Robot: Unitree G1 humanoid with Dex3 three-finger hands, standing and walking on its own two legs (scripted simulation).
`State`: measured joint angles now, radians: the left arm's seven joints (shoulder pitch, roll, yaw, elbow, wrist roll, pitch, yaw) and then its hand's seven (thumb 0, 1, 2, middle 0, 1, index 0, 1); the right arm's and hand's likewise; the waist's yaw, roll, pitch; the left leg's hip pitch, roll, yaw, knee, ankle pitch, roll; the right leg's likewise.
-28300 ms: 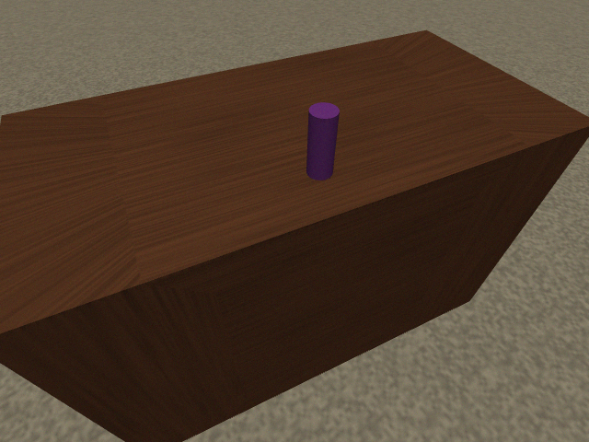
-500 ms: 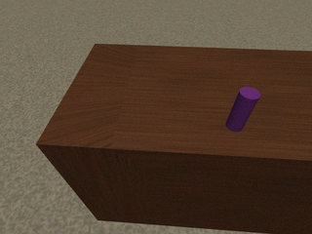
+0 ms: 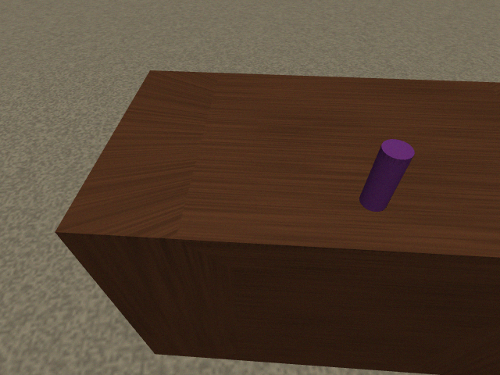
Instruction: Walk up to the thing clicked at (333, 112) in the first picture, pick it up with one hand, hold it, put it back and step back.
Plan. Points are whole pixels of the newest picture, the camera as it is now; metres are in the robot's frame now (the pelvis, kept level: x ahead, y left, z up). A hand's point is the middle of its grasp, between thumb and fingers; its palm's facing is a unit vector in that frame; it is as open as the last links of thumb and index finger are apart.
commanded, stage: stand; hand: right
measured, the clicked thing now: (384, 177) +0.45 -0.22 +0.08
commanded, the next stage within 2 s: step back in 0.72 s
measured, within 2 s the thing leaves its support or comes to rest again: neither
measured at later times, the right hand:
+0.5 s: hand out of the picture +0.08 -0.25 -0.16, palm faces -0.03 +0.94 -0.34, open 7.4 cm
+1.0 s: hand out of the picture +0.05 -0.25 -0.17, palm faces -0.03 +0.91 -0.42, open 7.4 cm
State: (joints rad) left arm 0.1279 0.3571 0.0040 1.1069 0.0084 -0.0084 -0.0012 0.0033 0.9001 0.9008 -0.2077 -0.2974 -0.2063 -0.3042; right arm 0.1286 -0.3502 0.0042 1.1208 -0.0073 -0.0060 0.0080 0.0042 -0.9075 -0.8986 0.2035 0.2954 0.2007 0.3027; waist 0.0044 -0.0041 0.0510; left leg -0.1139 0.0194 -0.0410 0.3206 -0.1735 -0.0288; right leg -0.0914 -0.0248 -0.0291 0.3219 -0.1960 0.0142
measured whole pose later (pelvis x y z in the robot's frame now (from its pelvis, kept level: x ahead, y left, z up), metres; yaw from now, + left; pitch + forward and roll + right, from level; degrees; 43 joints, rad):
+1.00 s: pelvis -0.04 +0.03 -0.02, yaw +1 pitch -1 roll +0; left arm 0.05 0.39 0.06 0.94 0.02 0.04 0.01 0.00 0.90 0.90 -0.21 -0.30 -0.21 -0.30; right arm 0.12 -0.42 -0.06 0.97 0.01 0.04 0.01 0.00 -0.91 -0.90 0.20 0.30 0.20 0.30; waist -0.01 -0.02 0.17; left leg -0.32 -0.03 -0.04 0.75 -0.42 0.05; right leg -0.30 -0.08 -0.02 0.61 -0.29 0.03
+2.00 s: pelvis -0.25 +0.06 -0.02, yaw -1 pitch -1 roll -1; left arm 0.12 0.40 0.09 0.79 0.00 0.07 0.01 0.00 0.90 0.90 -0.21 -0.30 -0.21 -0.30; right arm 0.17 -0.35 -0.03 0.86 -0.03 0.02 -0.01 0.01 -0.90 -0.90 0.21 0.30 0.20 0.30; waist 0.00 -0.04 0.17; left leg -0.29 0.01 -0.03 0.59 -0.28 0.02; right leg -0.46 0.11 0.14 1.17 -0.52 0.00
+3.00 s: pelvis -0.58 +0.01 -0.03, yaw -5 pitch -2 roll +1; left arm 0.23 0.38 0.07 0.89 0.04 0.06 -0.01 0.00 0.90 0.90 -0.21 -0.30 -0.21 -0.30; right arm 0.11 -0.41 -0.06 0.85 -0.01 0.07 -0.02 0.00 -0.91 -0.90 0.20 0.30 0.20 0.30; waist 0.05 0.01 0.13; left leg -0.54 -0.03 -0.09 0.89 -0.44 -0.01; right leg -0.25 0.00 0.02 0.68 -0.39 -0.02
